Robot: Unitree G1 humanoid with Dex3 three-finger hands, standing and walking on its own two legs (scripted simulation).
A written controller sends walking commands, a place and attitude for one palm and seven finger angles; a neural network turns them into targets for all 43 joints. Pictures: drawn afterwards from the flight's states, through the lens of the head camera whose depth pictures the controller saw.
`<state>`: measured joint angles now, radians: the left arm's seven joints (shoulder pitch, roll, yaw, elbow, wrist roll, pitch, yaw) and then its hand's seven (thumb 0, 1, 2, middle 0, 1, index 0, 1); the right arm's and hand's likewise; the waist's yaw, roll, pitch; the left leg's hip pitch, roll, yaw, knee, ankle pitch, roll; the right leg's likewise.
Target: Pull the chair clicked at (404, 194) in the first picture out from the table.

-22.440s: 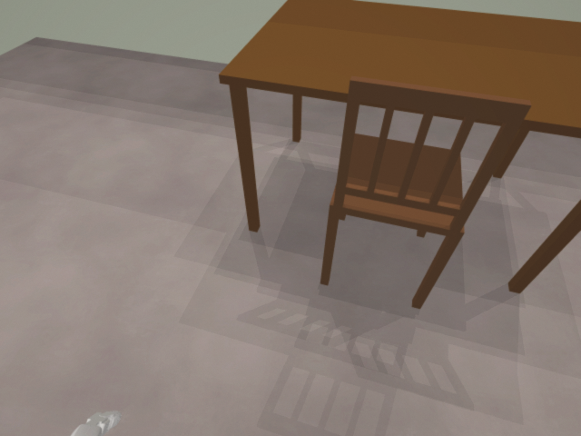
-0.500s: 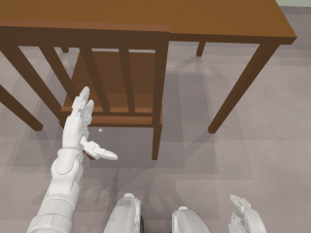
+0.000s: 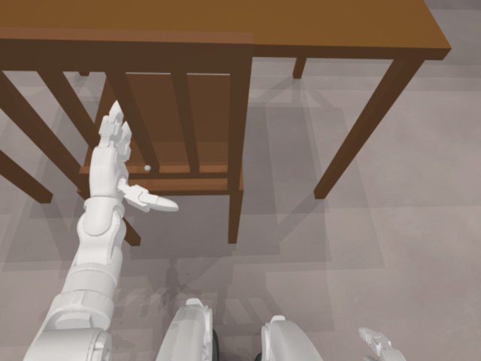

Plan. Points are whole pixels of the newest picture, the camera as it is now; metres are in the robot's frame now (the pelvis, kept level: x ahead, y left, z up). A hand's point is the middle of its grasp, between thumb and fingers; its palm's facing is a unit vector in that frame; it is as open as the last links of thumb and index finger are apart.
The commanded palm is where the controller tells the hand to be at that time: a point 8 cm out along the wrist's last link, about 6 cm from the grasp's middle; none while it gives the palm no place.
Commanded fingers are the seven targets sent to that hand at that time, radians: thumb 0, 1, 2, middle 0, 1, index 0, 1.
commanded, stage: push the fingers through the gap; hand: left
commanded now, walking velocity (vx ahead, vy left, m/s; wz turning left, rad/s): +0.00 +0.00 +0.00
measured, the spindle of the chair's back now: (138, 130) +0.49 +0.19 +0.03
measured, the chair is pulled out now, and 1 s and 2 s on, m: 0.00 0.00 0.00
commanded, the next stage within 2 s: hook a spindle and tug to test in 0.96 s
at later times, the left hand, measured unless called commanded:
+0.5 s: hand (154, 150) +0.46 +0.16 +0.02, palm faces +0.06 -1.00 -0.04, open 16.9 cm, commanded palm +0.44 +0.20 +0.02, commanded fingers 0.00 -0.50 0.30 -0.06 -0.08 -0.06 -0.08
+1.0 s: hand (147, 146) +0.46 +0.17 +0.03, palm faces +0.07 -1.00 -0.04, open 16.9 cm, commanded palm +0.43 +0.21 +0.02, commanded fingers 0.00 -0.50 0.30 -0.06 -0.08 -0.06 -0.08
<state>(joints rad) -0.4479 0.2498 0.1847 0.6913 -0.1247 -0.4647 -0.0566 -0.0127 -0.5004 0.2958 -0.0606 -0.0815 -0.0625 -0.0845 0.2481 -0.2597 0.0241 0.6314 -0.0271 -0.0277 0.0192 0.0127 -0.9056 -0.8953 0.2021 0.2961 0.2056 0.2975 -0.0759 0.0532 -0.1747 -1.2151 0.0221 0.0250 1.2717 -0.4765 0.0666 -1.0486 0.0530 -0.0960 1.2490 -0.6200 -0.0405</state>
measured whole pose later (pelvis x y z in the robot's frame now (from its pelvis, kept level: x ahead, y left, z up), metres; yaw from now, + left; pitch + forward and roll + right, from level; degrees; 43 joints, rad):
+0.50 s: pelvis +0.00 -0.01 -0.01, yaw +0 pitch +25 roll -4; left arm -0.63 0.31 0.28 0.91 -0.11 -0.48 -0.09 -0.01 -0.50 0.30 -0.06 -0.08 -0.06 -0.08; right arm 0.26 -0.26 0.02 0.63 -0.03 0.00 0.03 0.01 -0.91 -0.90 0.20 0.30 0.21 0.30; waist -0.11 0.06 -0.17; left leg -1.26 0.03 0.02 1.29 -0.48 0.05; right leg -1.10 0.06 -0.10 1.28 -0.62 -0.06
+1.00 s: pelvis +0.00 -0.01 +0.00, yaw -1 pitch +25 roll -4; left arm -0.62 0.32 0.30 0.91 -0.11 -0.50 -0.10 -0.01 -0.50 0.30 -0.06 -0.08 -0.06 -0.08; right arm 0.29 -0.26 0.02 0.64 -0.03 0.03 0.04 0.01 -0.91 -0.90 0.20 0.30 0.21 0.30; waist -0.11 0.05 -0.17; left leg -1.25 0.04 0.02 1.28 -0.48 0.06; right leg -1.08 0.07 -0.09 1.25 -0.61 -0.05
